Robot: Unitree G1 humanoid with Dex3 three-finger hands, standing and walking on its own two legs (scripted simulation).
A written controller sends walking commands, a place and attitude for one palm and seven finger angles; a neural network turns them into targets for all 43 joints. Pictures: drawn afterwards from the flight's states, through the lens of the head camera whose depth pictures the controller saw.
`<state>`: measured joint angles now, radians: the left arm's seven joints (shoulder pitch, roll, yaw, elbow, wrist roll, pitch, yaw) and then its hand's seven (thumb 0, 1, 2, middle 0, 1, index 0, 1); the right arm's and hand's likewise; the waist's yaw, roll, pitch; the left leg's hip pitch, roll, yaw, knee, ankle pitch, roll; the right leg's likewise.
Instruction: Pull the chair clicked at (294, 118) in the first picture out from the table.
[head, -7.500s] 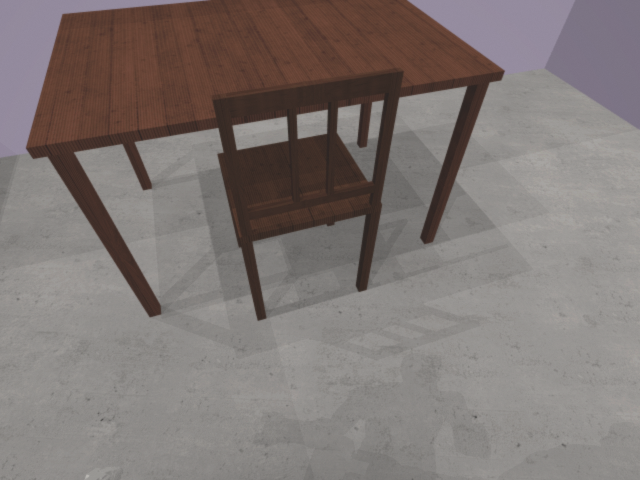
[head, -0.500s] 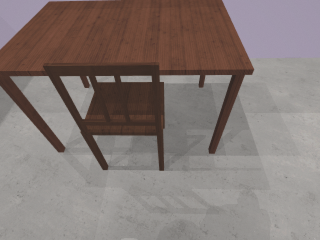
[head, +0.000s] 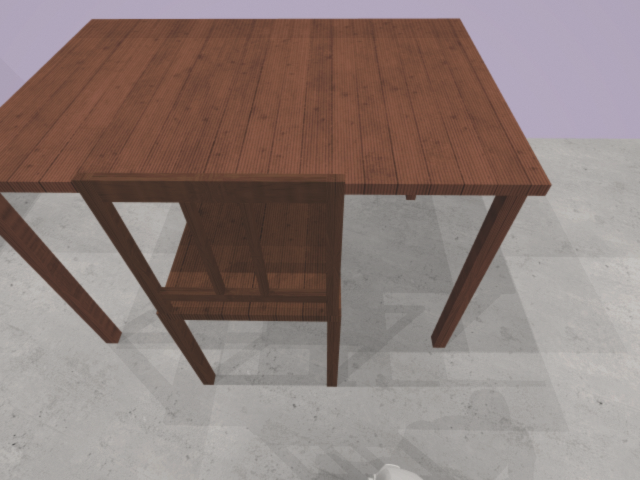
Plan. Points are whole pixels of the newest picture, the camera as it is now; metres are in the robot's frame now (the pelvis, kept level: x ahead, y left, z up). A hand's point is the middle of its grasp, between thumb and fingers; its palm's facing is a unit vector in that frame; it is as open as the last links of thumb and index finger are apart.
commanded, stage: come to a stop and stand still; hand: left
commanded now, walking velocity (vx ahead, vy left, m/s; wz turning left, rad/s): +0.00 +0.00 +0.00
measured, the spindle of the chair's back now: (205, 251) +0.51 +0.24 -0.09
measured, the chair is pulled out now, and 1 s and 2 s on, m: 0.00 0.00 0.00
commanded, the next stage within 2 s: look again from close up in 1.84 s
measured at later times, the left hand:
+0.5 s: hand out of the picture +0.09 +0.22 -0.17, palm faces +0.06 -0.97 -0.22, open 7.4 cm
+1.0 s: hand out of the picture +0.00 +0.21 -0.16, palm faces -0.01 -0.98 -0.21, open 7.4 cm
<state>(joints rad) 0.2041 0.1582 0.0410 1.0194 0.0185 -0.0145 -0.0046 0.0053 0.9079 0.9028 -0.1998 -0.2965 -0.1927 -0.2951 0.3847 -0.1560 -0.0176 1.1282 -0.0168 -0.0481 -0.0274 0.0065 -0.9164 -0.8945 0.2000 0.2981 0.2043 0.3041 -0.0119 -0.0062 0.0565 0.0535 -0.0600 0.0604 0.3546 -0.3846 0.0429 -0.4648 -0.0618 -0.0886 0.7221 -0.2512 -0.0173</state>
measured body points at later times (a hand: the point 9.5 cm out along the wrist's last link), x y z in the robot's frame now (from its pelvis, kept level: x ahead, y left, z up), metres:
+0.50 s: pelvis +0.03 +0.03 +0.00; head +0.05 +0.04 +0.45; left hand +0.09 +0.27 -0.15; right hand +0.08 -0.21 -0.15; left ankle +0.04 +0.15 -0.73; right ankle +0.10 -0.09 -0.73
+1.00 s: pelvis +0.01 +0.04 +0.01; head +0.02 +0.03 +0.46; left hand +0.00 +0.26 -0.15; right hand +0.03 -0.19 -0.15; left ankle +0.04 +0.15 -0.73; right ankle -0.02 -0.07 -0.73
